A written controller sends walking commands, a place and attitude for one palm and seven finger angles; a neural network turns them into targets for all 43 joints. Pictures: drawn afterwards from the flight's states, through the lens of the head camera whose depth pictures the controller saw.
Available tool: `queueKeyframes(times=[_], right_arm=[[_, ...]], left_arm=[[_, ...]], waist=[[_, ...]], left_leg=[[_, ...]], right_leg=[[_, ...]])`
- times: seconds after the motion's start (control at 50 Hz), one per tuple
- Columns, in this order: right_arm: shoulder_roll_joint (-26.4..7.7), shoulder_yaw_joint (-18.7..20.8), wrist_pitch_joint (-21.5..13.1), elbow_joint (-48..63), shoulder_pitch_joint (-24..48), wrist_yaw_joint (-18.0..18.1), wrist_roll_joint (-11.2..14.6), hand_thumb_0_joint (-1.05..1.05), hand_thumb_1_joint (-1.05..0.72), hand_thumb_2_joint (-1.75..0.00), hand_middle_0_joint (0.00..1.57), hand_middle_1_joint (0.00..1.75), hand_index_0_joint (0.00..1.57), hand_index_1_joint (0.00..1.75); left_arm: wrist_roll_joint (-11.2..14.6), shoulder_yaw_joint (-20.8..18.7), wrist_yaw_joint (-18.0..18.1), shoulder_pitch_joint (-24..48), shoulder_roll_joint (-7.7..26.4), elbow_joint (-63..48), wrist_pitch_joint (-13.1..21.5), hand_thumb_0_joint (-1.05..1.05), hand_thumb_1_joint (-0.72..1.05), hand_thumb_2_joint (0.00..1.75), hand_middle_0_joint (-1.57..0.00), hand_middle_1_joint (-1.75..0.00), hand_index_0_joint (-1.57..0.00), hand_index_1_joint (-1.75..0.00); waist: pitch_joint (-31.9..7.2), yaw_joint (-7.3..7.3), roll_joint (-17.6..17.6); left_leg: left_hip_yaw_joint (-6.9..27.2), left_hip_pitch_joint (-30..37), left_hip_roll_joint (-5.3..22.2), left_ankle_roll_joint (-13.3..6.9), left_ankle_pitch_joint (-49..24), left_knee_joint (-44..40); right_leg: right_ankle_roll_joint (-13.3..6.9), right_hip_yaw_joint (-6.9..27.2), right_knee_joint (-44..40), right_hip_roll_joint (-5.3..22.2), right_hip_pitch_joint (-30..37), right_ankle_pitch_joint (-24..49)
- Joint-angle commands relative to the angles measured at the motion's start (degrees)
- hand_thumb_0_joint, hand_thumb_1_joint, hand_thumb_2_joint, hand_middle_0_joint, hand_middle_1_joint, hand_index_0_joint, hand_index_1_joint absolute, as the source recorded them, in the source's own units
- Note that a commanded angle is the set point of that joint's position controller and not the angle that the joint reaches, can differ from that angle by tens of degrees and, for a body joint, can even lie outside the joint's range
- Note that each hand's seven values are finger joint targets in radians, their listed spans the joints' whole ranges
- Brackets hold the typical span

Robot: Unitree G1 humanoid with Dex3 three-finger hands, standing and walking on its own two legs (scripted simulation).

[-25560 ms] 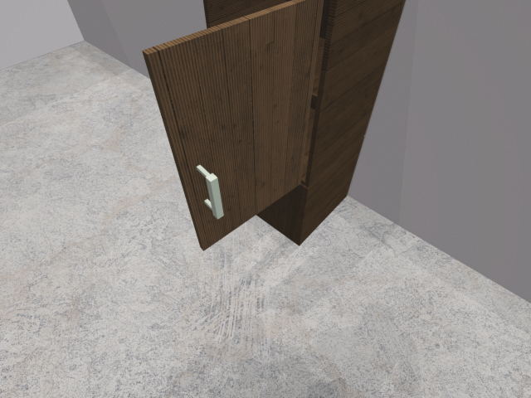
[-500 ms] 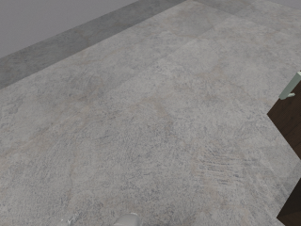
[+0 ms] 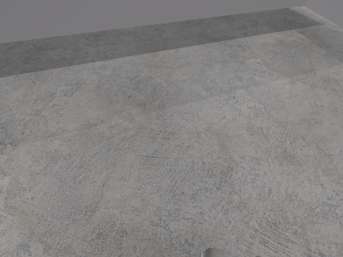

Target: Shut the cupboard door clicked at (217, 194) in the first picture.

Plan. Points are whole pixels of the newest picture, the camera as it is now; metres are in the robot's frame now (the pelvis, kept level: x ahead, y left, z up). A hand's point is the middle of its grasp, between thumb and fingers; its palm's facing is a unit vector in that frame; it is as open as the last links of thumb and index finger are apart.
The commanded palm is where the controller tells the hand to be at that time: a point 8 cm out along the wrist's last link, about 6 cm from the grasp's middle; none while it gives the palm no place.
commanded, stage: walk to a spot facing it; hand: left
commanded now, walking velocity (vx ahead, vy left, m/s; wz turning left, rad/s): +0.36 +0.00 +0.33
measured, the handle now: out of the picture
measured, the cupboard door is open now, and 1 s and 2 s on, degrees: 59 59 59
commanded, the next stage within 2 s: turn to face it in 0.54 s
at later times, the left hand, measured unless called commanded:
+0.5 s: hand (123, 219) +0.23 +0.14 -0.15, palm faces +0.27 -0.94 -0.23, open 7.2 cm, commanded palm none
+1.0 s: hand (106, 234) +0.19 +0.19 -0.17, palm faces +0.35 -0.92 -0.18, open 7.3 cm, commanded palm none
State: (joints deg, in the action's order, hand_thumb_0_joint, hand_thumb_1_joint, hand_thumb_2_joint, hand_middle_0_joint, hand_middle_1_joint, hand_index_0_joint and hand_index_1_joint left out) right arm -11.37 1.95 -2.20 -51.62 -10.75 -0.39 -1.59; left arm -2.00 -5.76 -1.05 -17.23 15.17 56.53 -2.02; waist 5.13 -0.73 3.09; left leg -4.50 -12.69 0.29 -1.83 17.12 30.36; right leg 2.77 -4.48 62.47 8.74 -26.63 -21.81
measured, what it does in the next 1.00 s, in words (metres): walks ahead: right foot, then left foot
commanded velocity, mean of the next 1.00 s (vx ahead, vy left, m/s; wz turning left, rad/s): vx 0.08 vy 0.00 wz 0.09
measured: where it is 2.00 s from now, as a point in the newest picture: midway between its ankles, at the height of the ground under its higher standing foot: (163, 246)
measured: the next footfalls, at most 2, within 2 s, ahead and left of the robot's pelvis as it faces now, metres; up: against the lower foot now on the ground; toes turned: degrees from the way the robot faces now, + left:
right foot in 0.28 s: +0.27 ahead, -0.14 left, +0.00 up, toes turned +0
left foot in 0.74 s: +0.30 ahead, +0.11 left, +0.00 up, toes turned +27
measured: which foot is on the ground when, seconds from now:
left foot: down 0.00-0.28, up 0.30-0.72, down 0.74-1.00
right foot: up 0.00-0.26, down 0.28-0.74, up 0.76-1.00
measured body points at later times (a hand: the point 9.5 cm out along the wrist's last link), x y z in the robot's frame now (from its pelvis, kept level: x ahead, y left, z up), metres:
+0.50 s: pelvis +0.19 -0.06 +0.01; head +0.22 -0.06 +0.45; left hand +0.21 +0.19 -0.13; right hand +0.26 -0.30 -0.15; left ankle +0.15 +0.07 -0.64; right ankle +0.23 -0.14 -0.73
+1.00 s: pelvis +0.24 +0.01 +0.00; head +0.27 +0.03 +0.45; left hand +0.17 +0.23 -0.16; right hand +0.44 -0.16 -0.13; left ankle +0.26 +0.09 -0.73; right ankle +0.26 -0.14 -0.68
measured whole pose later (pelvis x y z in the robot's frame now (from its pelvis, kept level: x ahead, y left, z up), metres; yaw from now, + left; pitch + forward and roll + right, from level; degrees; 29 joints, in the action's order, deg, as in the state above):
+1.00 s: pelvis +0.24 +0.01 +0.00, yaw +14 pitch -1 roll -2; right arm -7.9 0.0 1.0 -53.6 -3.3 0.8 -1.5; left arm -1.6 -4.0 -0.1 -16.9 10.3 57.2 -4.1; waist 4.6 -3.3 -0.4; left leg -11.8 -15.7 4.6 -3.6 13.0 29.5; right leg 1.8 -3.1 52.9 3.4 -22.2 -26.9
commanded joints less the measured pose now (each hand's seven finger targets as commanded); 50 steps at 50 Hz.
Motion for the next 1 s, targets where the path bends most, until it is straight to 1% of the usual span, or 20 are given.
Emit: queueKeyframes(times=[0.0, 0.16, 0.22, 0.24, 0.26, 0.28, 0.3, 0.34, 0.36, 0.44, 0.5, 0.64, 0.68, 0.7, 0.72, 0.74, 0.76, 0.8, 0.86, 0.98], right_arm=[[-9.96, 2.26, -0.93, -0.31, -6.57, 1.16, 0.32, 0.00, -0.90, -0.90, 0.20, 0.30, 0.20, 0.30], [-9.29, 2.92, -1.17, -3.41, -8.06, 0.97, 0.00, 0.00, -0.90, -0.90, 0.20, 0.30, 0.20, 0.30], [-9.81, 3.27, -0.61, -3.46, -5.25, 0.93, 0.10, 0.00, -0.90, -0.90, 0.20, 0.30, 0.20, 0.30], [-8.24, 3.08, -0.74, -3.15, -5.13, 0.70, 0.59, 0.00, -0.90, -0.90, 0.20, 0.30, 0.20, 0.30], [-3.40, 2.30, -1.07, -1.87, -9.50, 0.46, 1.47, 0.00, -0.90, -0.90, 0.20, 0.30, 0.20, 0.30], [-4.80, 2.73, -0.67, -0.93, -8.06, 0.45, 0.90, 0.00, -0.90, -0.90, 0.20, 0.30, 0.20, 0.30], [-4.35, 3.08, -0.46, -1.47, -8.79, 0.41, 0.61, 0.00, -0.90, -0.90, 0.20, 0.30, 0.20, 0.30], [-4.13, 3.02, 0.84, -2.98, -6.07, -0.22, 0.28, 0.00, -0.90, -0.90, 0.20, 0.30, 0.20, 0.30], [-2.98, 2.74, 1.57, -3.44, -6.31, -0.59, 0.22, 0.00, -0.90, -0.90, 0.20, 0.30, 0.20, 0.30], [-0.83, 2.34, 3.52, -3.10, -6.13, -1.17, 0.18, 0.00, -0.90, -0.90, 0.20, 0.30, 0.20, 0.30], [-0.36, 2.11, 4.15, -1.22, -3.01, -1.51, 0.09, 0.00, -0.90, -0.90, 0.20, 0.30, 0.20, 0.30], [-1.81, 1.07, 3.25, 3.41, 3.99, -1.66, 0.35, 0.00, -0.90, -0.90, 0.20, 0.30, 0.20, 0.30], [-3.57, 0.99, 2.37, 1.37, -1.61, -1.07, -0.01, 0.00, -0.90, -0.90, 0.20, 0.30, 0.20, 0.30], [-8.78, 1.85, 1.63, 0.34, -5.19, -0.58, -0.50, 0.00, -0.90, -0.90, 0.20, 0.30, 0.20, 0.30], [-12.80, 2.40, 1.69, -0.49, -7.96, 0.18, -0.13, 0.00, -0.90, -0.90, 0.20, 0.30, 0.20, 0.30], [-13.03, 2.00, 1.82, -0.41, -6.66, 1.12, -0.12, 0.00, -0.90, -0.90, 0.20, 0.30, 0.20, 0.30], [-12.11, 1.73, 1.39, -0.30, -3.79, 1.95, -0.20, 0.00, -0.90, -0.90, 0.20, 0.30, 0.20, 0.30], [-9.40, 0.89, 1.73, 0.39, 1.31, 2.45, -0.02, 0.00, -0.90, -0.90, 0.20, 0.30, 0.20, 0.30], [-9.35, 0.87, 2.25, 0.43, 4.08, 2.64, 0.04, 0.00, -0.90, -0.90, 0.20, 0.30, 0.20, 0.30], [-9.62, 2.52, 2.97, -0.15, 3.38, 2.36, 0.00, 0.00, -0.90, -0.90, 0.20, 0.30, 0.20, 0.30]], left_arm=[[0.35, 0.16, -0.83, 4.61, 1.87, -7.44, 2.86, 0.00, 0.90, 0.90, -0.20, -0.30, -0.20, -0.30], [0.66, 0.41, -1.17, 11.00, 1.58, -10.21, 3.49, 0.00, 0.90, 0.90, -0.20, -0.30, -0.20, -0.30], [0.57, -0.60, -0.87, 1.38, 3.41, -7.95, 4.17, 0.00, 0.90, 0.90, -0.20, -0.30, -0.20, -0.30], [0.11, -1.55, -0.44, -7.87, 6.42, -5.49, 4.96, 0.00, 0.90, 0.90, -0.20, -0.30, -0.20, -0.30], [-0.53, -2.96, 0.43, -15.05, 13.19, -3.92, 5.43, 0.00, 0.90, 0.90, -0.20, -0.30, -0.20, -0.30], [0.37, -2.28, 0.94, -14.00, 12.92, -4.56, 5.08, 0.00, 0.90, 0.90, -0.20, -0.30, -0.20, -0.30], [0.27, -1.93, 1.31, -7.61, 10.68, -5.81, 5.15, 0.00, 0.90, 0.90, -0.20, -0.30, -0.20, -0.30], [0.55, -0.01, 1.95, 2.04, 3.45, -8.10, 4.98, 0.00, 0.90, 0.90, -0.20, -0.30, -0.20, -0.30], [0.53, 0.56, 2.01, 2.75, 1.92, -8.03, 5.43, 0.00, 0.90, 0.90, -0.20, -0.30, -0.20, -0.30], [0.49, 0.89, 2.48, 0.20, 1.46, -5.93, 6.04, 0.00, 0.90, 0.90, -0.20, -0.30, -0.20, -0.30], [0.61, 0.67, 2.62, 0.27, 1.72, -5.84, 5.61, 0.00, 0.90, 0.90, -0.20, -0.30, -0.20, -0.30], [0.10, -0.13, 2.54, -1.68, 5.63, -5.33, 4.19, 0.00, 0.90, 0.90, -0.20, -0.30, -0.20, -0.30], [0.67, 0.53, 2.59, -1.53, 4.82, -4.67, 3.74, 0.00, 0.90, 0.90, -0.20, -0.30, -0.20, -0.30], [1.10, 1.50, 2.64, -3.59, 1.98, -4.98, 3.22, 0.00, 0.90, 0.90, -0.20, -0.30, -0.20, -0.30], [1.47, 3.00, 2.82, -3.75, -0.92, -5.35, 2.70, 0.00, 0.90, 0.90, -0.20, -0.30, -0.20, -0.30], [1.09, 3.32, 3.24, -3.08, -0.35, -5.20, 2.06, 0.00, 0.90, 0.90, -0.20, -0.30, -0.20, -0.30], [1.08, 3.43, 3.44, -2.75, -1.51, -3.74, 1.63, 0.00, 0.90, 0.90, -0.20, -0.30, -0.20, -0.30], [1.07, 2.72, 2.64, -1.11, -0.31, -1.91, 0.88, 0.00, 0.90, 0.90, -0.20, -0.30, -0.20, -0.30], [0.84, 1.75, 1.48, -1.99, -0.59, -1.09, -0.35, 0.00, 0.90, 0.90, -0.20, -0.30, -0.20, -0.30], [0.36, 0.36, 0.50, -0.24, -1.48, -3.96, -1.12, 0.00, 0.90, 0.90, -0.20, -0.30, -0.20, -0.30]], waist=[[-1.31, 2.08, -9.55], [1.60, 1.96, -9.56], [0.01, -3.26, -6.42], [-4.55, -7.17, 0.24], [-13.63, -8.35, 19.91], [-12.00, -7.04, 14.94], [-10.81, -4.03, 15.13], [-5.35, -0.03, 4.70], [-5.30, 1.06, 4.07], [-6.42, 2.08, 3.56], [-5.67, 2.06, 3.41], [-5.56, -0.49, 4.29], [-8.04, 2.51, 0.84], [-11.87, 3.24, -10.54], [-13.80, 3.88, -20.28], [-13.74, 3.86, -14.70], [-14.59, 3.08, -17.48], [-8.73, 1.94, -13.75], [-5.76, 0.46, -8.43], [-5.11, 1.03, -10.53]], left_leg=[[15.10, 7.41, 13.21, -9.17, -6.94, -18.95], [12.58, 3.10, 12.07, -8.66, -9.05, -17.67], [12.50, -5.03, 9.62, -6.40, -7.82, -7.37], [9.25, -11.43, 4.79, -4.17, -5.50, 7.18], [3.21, -20.33, -5.34, -0.82, 14.94, 29.95], [7.51, -23.91, -3.47, -1.16, 19.00, 41.79], [9.77, -25.30, -1.19, -0.93, 12.25, 48.72], [8.63, -21.21, 3.98, 0.66, 2.48, 47.43], [7.43, -19.19, 4.11, 1.48, 1.16, 45.14], [4.32, -19.99, 3.81, 3.40, 1.10, 37.46], [2.32, -20.92, 4.25, 3.98, -0.67, 30.38], [-1.19, -11.46, 2.28, 2.11, 1.24, 9.25], [-0.63, 3.89, 1.60, 1.47, -11.45, -2.21], [10.61, 14.33, 11.63, -2.37, -29.30, -3.97], [20.69, 16.06, 22.62, -8.43, -44.42, -7.10], [20.07, 13.22, 23.77, -10.58, -38.45, -8.26], [18.97, 13.78, 22.58, -9.36, -34.80, -9.42], [13.56, 5.81, 21.05, -8.45, -24.81, -11.83], [7.98, 1.33, 20.34, -7.74, -16.25, -13.77], [3.62, 1.27, 21.23, -6.81, -5.72, -14.59]], right_leg=[[0.78, 2.40, -4.02, 0.17, -10.85, 8.14], [0.10, 0.44, -22.58, -3.24, -0.15, 14.11], [-1.13, -0.23, -28.38, -5.97, 17.39, 12.88], [-2.37, 4.72, -33.90, -1.94, 30.54, 8.22], [-7.52, 27.47, -44.04, 16.21, 41.18, 2.83], [-10.53, 34.82, -49.88, 20.76, 36.07, -1.09], [-9.72, 34.28, -51.08, 19.74, 30.25, -5.85], [-8.32, 14.95, -49.87, 14.52, 17.11, 3.23], [-7.75, 8.21, -48.92, 12.63, 14.82, 13.03], [-8.52, -1.14, -46.68, 11.56, 17.57, 34.10], [-8.68, -5.11, -46.45, 11.51, 19.71, 35.73], [-8.84, -5.54, -38.90, 13.88, 22.19, 38.30], [-5.78, -7.29, -31.45, 9.91, 15.59, 32.53], [-1.83, -9.09, -22.87, 3.58, 6.83, 14.63], [0.00, -6.11, -13.92, -1.87, 2.32, -16.17], [-0.99, -0.41, -9.61, -2.94, 3.15, -18.74], [-0.87, 2.57, -8.16, -3.19, 1.43, -16.10], [-1.23, 5.08, -6.20, -3.12, 2.70, -9.83], [-1.12, 4.06, -6.31, -4.07, 3.35, -6.46], [-0.83, 0.69, -11.51, -5.37, 2.63, -3.47]])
